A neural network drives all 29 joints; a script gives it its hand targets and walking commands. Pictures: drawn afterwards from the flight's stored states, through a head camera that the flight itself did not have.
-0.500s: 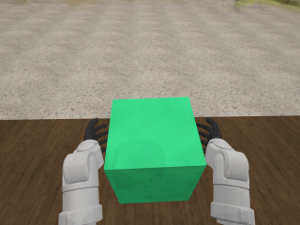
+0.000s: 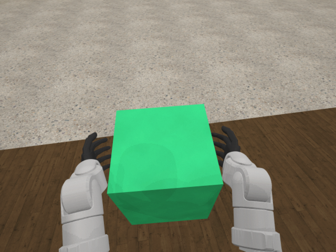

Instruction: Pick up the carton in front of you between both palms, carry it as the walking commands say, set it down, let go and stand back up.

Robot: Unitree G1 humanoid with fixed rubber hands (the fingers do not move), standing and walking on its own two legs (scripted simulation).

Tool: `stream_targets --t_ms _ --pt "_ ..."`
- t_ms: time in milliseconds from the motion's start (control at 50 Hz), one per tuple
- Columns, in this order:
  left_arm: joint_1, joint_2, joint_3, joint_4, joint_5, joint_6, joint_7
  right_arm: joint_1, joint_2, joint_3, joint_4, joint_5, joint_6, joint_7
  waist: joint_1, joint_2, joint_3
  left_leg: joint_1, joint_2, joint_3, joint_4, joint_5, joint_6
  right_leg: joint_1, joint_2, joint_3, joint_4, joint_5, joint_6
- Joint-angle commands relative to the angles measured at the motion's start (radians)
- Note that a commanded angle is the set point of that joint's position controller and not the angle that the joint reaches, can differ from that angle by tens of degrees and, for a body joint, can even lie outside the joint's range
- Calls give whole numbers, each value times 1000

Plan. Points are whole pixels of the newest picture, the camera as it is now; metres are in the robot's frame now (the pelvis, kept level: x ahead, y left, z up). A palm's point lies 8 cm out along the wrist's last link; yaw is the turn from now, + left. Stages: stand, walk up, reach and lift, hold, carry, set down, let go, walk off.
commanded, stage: carry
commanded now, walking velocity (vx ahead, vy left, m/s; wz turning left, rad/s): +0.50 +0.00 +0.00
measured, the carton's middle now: (165, 168) +0.33 -0.02 +0.02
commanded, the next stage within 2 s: none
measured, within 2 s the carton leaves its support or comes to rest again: neither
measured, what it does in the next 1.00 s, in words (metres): goes down: right foot, then left foot 0.04 m lower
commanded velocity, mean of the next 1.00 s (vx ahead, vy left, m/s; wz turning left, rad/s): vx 0.50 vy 0.00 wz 0.00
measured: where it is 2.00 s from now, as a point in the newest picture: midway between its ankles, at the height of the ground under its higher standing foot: (148, 145)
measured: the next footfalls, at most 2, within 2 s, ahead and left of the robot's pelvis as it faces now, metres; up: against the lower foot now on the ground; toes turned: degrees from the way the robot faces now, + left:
right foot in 0.06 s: +0.17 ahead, -0.11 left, -0.03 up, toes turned -4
left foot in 0.56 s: +0.48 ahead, +0.07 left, -0.07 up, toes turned +6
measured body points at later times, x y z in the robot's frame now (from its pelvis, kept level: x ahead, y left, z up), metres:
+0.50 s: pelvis +0.28 -0.01 -0.03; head +0.29 -0.01 +0.42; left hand +0.59 +0.16 +0.05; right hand +0.60 -0.16 +0.05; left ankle +0.42 +0.09 -0.75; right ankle +0.13 -0.11 -0.75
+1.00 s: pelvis +0.56 +0.04 -0.06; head +0.57 +0.05 +0.39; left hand +0.88 +0.20 +0.02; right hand +0.88 -0.11 +0.02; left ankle +0.44 +0.06 -0.79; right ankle +0.72 -0.09 -0.74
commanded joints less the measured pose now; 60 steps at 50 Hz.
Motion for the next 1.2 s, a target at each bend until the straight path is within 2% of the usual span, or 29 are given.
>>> stream_targets --t_ms 0,40,60,80,140,260,320,340,400,460,480,500,520,540,560,620,640,700,800,840,900,1000,1060,1080,1100,1120,1140,1160,1180 --pt "-528 -618 -574 -28 -147 -8 0 -446 711 572 13 155 -24 -7 92 -25 -242 -100 122 -63 248 256 69 420 13 -36 -159 10 -52" --pt "-460 -597 -595 -21 -166 -14 0 -480 683 587 -113 153 -29 -9 129 -304 -413 -498 -60 -60 703 -256 -4 764 -343 572 -110 146 -204" --pt "-475 -626 -620 -9 -174 -10 0 -476 702 566 -60 148 -19 -11 134 -253 -399 -623 -46 -94 791 -240 20 815 -330 637 -151 92 -252" --pt "-506 -696 -652 -73 -224 -24 -11 -443 735 558 -46 142 -20 -10 154 -189 -410 -641 -16 -112 793 -220 27 767 -290 540 -153 1 -194" --pt "-545 -757 -698 -97 -224 -45 -33 -438 787 529 -20 116 -48 5 126 -45 -312 -627 32 -116 686 -152 24 610 -259 432 -144 151 -190" --pt "-566 -797 -735 -161 -281 -97 -62 -480 783 581 -164 127 -113 10 158 -179 -290 -581 46 -61 359 88 13 560 -179 227 -219 146 -173" --pt "-461 -710 -726 -129 -236 -86 -43 -411 726 574 -155 121 -108 15 147 -146 -258 -572 48 -54 239 232 25 619 -181 210 -193 251 -174" --pt "-432 -722 -732 -139 -243 -80 -38 -362 686 553 -145 93 -98 5 128 -114 -254 -517 22 -32 140 311 32 593 -128 112 -175 315 -139" --pt "-385 -662 -699 -82 -191 -53 -15 -405 616 532 -179 114 -76 5 165 -137 -188 -435 8 4 -60 403 43 617 -96 88 -145 385 -95" --pt "-437 -633 -691 -136 -192 -43 7 -361 597 544 -166 143 -61 7 114 -87 -224 -195 -37 68 -209 482 50 620 -48 1 53 418 -46" --pt "-459 -650 -690 -106 -170 -32 13 -354 580 491 -117 132 -56 11 27 -21 -295 10 41 -12 -230 559 69 545 -42 -15 237 334 3" --pt "-410 -623 -678 -42 -149 -20 21 -327 537 485 -109 112 -48 10 9 98 -343 292 117 -61 -52 692 74 258 -3 -25 402 65 8" --pt "-411 -640 -677 -47 -172 -11 19 -338 512 455 -89 105 -43 -3 27 312 -419 468 318 -399 1 840 165 13 110 -38 587 -456 36" --pt "-448 -598 -666 -81 -172 1 14 -352 508 477 -100 107 -40 -10 16 288 -440 495 364 -603 -64 618 199 -122 123 51 748 -514 17" --pt "-514 -621 -672 -96 -202 3 15 -358 554 479 -62 117 -35 -4 6 238 -437 528 374 -656 -116 430 252 -255 109 50 827 -492 -3" --pt "-517 -728 -649 -42 -189 -10 6 -514 688 563 -140 207 -56 27 38 67 -295 154 265 -463 -216 226 155 -118 6 89 661 -353 -5" --pt "-501 -732 -622 -24 -169 -19 6 -499 696 573 -115 192 -56 27 54 40 -261 91 255 -421 -225 287 181 -110 4 49 635 -341 4" --pt "-472 -744 -636 0 -115 -43 4 -515 728 581 -101 216 -77 53 78 93 -258 73 258 -314 -242 306 170 -144 -10 44 577 -223 8" --pt "-558 -771 -671 -88 -192 -72 -10 -431 732 575 -99 193 -97 47 6 78 -248 301 219 -260 -146 766 90 -322 -6 15 409 -50 18" --pt "-530 -765 -685 -69 -184 -70 2 -446 714 565 -117 175 -96 31 16 58 -258 356 213 -262 -174 670 143 -346 -13 30 388 -43 10" --pt "-475 -740 -674 -95 -187 -63 5 -516 670 619 -235 212 -101 23 27 33 -210 351 150 -177 -144 805 118 -310 15 -33 231 41 1" --pt "-439 -630 -665 -101 -170 -25 8 -313 627 531 -79 123 -54 1 -26 75 -143 309 106 -112 -111 857 79 -108 84 -131 -75 304 -53" --pt "-392 -615 -611 -37 -133 -15 16 -396 643 545 -81 129 -52 -4 79 114 -238 256 99 -93 190 880 49 208 86 -88 -164 329 -89" --pt "-382 -638 -604 -22 -167 -16 9 -407 633 569 -118 176 -53 3 114 52 -259 170 86 -42 348 826 27 350 87 -156 -191 333 -70" --pt "-391 -640 -604 -51 -155 -26 7 -445 652 579 -127 175 -57 6 161 -23 -334 8 42 -24 544 615 7 571 -5 -46 -153 446 -104" --pt "-427 -616 -600 -46 -157 -26 13 -444 656 561 -60 166 -42 5 194 -193 -357 -302 -58 -8 823 18 -11 795 -212 235 -6 822 -198" --pt "-413 -593 -594 -33 -149 -21 12 -398 662 553 -65 153 -47 8 163 -289 -476 -557 -105 -121 1049 -345 -12 955 -388 556 15 708 -322" --pt "-385 -637 -605 43 -130 -19 10 -391 646 531 -34 118 -43 3 157 -209 -446 -668 -73 -176 1117 -297 9 911 -345 576 -49 365 -372" --pt "-401 -690 -637 36 -160 -24 13 -364 664 503 -24 110 -49 1 200 -61 -398 -694 -13 -182 988 -252 36 883 -312 489 -92 270 -315"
